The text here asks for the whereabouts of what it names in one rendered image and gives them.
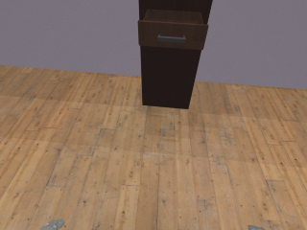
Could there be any handle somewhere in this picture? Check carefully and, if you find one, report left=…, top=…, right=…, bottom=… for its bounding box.
left=157, top=34, right=186, bottom=43

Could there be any robot left hand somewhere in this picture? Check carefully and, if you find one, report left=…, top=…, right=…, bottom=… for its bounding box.
left=40, top=218, right=65, bottom=230

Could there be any cabinet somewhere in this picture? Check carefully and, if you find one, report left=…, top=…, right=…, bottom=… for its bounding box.
left=138, top=0, right=213, bottom=109

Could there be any drawer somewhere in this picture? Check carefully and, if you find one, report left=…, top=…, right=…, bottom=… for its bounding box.
left=137, top=9, right=209, bottom=50

